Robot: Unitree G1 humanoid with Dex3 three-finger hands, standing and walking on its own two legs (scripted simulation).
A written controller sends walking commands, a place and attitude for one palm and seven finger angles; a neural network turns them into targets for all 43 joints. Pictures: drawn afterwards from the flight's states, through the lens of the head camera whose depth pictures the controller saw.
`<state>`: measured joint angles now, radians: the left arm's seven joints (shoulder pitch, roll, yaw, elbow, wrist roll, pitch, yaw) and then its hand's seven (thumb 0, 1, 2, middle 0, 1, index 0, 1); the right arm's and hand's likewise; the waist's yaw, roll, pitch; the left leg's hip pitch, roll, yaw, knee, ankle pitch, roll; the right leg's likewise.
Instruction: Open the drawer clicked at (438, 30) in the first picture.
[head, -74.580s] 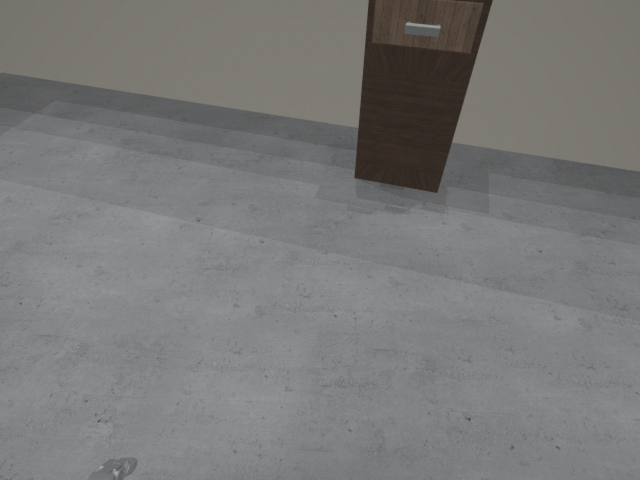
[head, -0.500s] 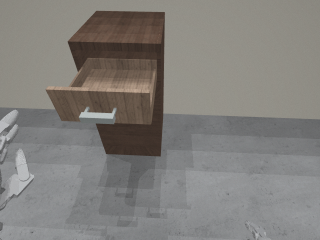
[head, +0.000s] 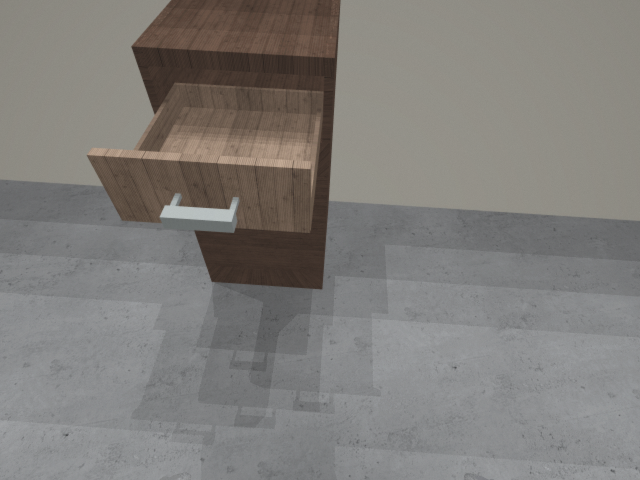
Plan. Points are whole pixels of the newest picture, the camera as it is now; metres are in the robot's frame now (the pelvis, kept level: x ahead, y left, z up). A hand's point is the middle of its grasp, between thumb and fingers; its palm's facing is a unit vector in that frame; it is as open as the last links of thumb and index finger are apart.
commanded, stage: let the arm hang, fingers relaxed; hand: left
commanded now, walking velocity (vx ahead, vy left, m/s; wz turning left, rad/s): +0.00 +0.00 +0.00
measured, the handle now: (202, 209) +0.54 +0.23 -0.02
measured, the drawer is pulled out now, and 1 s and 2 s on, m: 0.30 0.30 0.30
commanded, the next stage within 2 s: look to check the result in 0.82 s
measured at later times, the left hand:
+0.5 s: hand out of the picture +0.01 +0.19 -0.16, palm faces +0.01 -0.97 -0.25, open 7.3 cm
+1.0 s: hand out of the picture +0.02 +0.16 -0.16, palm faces +0.01 -0.98 -0.21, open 7.4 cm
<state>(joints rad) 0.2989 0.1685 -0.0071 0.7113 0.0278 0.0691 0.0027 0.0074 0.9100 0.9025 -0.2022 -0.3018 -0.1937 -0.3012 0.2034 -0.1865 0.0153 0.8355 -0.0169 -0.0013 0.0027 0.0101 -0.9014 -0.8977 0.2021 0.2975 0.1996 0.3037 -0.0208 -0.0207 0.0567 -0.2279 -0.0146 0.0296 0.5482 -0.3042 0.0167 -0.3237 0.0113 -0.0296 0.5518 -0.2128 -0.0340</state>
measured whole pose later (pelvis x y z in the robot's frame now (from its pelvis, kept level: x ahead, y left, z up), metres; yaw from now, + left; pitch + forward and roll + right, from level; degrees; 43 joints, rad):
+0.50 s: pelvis +0.00 +0.00 +0.01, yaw -1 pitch -2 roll +0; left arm 0.27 0.17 0.01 1.10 0.01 0.01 0.03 0.00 0.91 0.90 -0.20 -0.30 -0.19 -0.30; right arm 0.33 -0.14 0.00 1.09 -0.01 0.01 -0.03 0.01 -0.90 -0.90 0.20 0.30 0.20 0.30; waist 0.00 0.04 0.06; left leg -0.13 0.00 0.04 0.41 -0.24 0.01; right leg -0.22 0.03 -0.02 0.40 -0.14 -0.04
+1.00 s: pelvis +0.01 -0.01 +0.01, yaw -1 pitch -2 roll +0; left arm 0.27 0.14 0.02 1.13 0.01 0.00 0.03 0.00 0.91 0.90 -0.20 -0.30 -0.20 -0.30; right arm 0.34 -0.13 -0.01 1.11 -0.01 0.00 -0.04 0.01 -0.90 -0.90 0.20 0.30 0.20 0.30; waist -0.01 0.02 0.06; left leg -0.11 0.02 0.04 0.40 -0.25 0.00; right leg -0.21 0.05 -0.02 0.39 -0.15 -0.05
